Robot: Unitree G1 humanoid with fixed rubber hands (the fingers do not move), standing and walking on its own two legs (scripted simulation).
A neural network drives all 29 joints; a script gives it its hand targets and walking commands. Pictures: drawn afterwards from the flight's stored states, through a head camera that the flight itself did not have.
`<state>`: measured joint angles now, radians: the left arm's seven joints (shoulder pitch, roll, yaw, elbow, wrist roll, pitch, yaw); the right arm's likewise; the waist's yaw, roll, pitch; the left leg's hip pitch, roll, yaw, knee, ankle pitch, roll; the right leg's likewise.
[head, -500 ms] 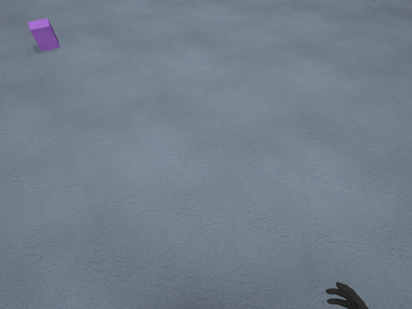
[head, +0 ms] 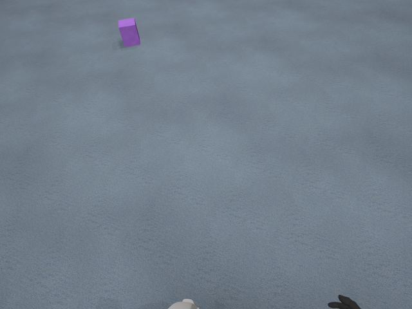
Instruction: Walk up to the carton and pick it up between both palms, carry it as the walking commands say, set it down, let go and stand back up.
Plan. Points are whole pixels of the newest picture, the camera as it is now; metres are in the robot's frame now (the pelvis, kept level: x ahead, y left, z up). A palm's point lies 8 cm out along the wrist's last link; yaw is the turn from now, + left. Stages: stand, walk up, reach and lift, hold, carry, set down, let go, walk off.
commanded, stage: walk up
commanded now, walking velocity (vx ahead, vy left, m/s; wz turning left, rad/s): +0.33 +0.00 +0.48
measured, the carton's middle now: (129, 32) +2.75 +0.84 -0.68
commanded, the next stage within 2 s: none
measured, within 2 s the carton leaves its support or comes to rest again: neither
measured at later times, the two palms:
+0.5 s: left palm out of the picture +0.16 +0.40 -0.13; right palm (274, 248) +0.28 -0.12 -0.12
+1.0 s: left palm (2, 289) +0.21 +0.47 -0.10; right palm (222, 185) +0.46 -0.02 -0.13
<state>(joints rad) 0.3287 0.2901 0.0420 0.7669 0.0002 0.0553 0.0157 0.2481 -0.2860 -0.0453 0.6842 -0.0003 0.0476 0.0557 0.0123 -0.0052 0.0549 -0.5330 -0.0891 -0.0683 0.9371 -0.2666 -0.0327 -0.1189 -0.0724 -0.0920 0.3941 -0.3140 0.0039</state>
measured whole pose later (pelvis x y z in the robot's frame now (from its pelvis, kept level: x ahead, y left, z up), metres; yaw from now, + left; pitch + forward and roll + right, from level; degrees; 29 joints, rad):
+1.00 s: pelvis +0.30 +0.20 +0.00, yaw +19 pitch +1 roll +3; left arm 0.39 0.29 0.05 0.92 0.00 -0.03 0.00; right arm 0.25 -0.28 -0.03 0.79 0.00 0.00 0.08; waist -0.01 0.02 0.00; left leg -0.40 0.08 0.02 0.74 -0.26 -0.04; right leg -0.13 -0.16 -0.19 0.41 -0.27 0.03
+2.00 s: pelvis +0.63 +0.47 -0.01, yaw +18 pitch +3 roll -1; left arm 0.30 0.29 0.05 0.89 0.00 -0.04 -0.03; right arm 0.34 -0.27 -0.03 0.89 0.00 -0.07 0.03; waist 0.02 0.00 0.01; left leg -0.29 0.06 0.12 0.49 -0.25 0.01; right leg -0.43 -0.11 -0.11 1.09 -0.38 0.04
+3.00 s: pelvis +1.11 +0.62 -0.01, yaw +15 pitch +2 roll -2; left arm 0.27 0.29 0.04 0.91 0.00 -0.05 -0.03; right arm 0.29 -0.26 -0.03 0.89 0.00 -0.07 0.03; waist 0.01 -0.01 0.06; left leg -0.35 0.08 0.09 0.48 -0.17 0.01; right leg -0.41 -0.08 -0.09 1.05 -0.38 0.03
